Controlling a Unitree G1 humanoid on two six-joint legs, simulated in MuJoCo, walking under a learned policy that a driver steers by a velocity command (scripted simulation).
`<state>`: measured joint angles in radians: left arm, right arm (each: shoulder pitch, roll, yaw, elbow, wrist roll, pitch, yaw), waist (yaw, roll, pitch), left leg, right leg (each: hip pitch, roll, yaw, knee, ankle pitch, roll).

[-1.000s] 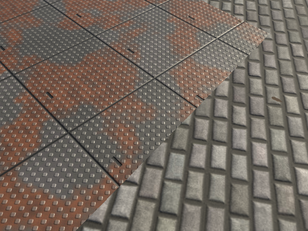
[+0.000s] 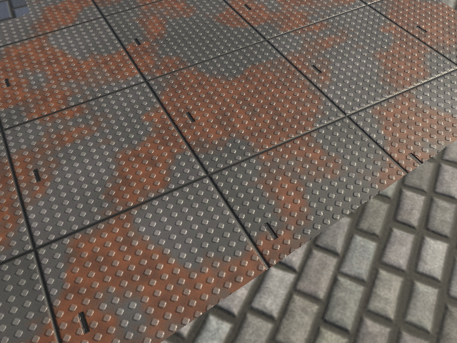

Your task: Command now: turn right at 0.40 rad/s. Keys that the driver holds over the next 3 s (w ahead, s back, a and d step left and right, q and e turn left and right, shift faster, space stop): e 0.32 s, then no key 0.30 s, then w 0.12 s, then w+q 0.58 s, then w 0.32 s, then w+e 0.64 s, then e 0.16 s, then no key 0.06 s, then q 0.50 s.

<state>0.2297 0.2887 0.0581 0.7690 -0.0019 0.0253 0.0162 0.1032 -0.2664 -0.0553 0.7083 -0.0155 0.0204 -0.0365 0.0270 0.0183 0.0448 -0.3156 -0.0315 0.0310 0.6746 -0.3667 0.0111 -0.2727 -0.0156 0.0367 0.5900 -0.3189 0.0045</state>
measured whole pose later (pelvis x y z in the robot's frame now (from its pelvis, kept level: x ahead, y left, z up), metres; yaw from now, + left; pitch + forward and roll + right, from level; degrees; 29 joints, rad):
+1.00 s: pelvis +0.06 +0.04 +0.00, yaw -12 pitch +0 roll -2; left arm 0.31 0.31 0.08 0.79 -0.02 -0.04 0.00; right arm 0.22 -0.31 -0.05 0.77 0.03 -0.04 0.04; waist 0.02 -0.01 0.00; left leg -0.36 0.04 0.05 0.61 -0.28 0.06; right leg -0.07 -0.05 -0.04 0.44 -0.37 0.04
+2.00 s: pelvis +0.60 +0.05 -0.01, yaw -3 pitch +2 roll -1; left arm 0.44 0.30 0.06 0.84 -0.02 -0.05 0.01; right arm 0.00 -0.26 -0.02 0.64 0.00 -0.11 0.02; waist 0.10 0.01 0.03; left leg -0.45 0.01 -0.04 0.49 -0.07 0.02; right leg -0.08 0.04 0.13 0.54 -0.44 -0.01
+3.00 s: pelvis +0.92 +0.00 +0.00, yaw -12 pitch +1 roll -2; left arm 0.10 0.29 0.07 0.77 0.00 0.03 0.03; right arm 0.19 -0.30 -0.06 0.77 0.01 0.04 0.00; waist -0.02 -0.02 0.04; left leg -0.27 0.04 0.03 0.57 -0.31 0.01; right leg -0.30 -0.05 -0.17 0.53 -0.23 -0.01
